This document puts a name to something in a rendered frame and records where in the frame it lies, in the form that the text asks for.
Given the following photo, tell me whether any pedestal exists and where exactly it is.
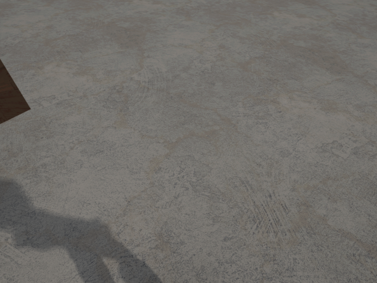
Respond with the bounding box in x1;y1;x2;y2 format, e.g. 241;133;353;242
0;59;30;124

